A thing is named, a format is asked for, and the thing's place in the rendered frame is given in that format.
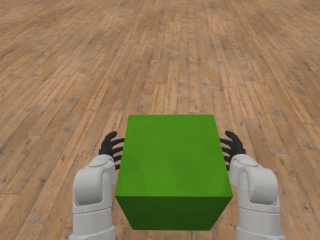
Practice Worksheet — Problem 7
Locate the right robot forearm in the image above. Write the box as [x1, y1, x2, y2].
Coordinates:
[229, 154, 286, 240]

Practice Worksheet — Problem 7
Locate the right robot hand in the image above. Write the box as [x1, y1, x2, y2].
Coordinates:
[219, 130, 246, 171]

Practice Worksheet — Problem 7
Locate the left robot forearm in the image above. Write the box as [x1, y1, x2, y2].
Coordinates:
[69, 154, 117, 240]

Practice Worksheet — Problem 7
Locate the left robot hand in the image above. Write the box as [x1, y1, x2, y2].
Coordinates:
[98, 131, 125, 170]

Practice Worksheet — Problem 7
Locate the carton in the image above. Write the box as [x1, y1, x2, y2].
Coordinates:
[115, 114, 233, 231]

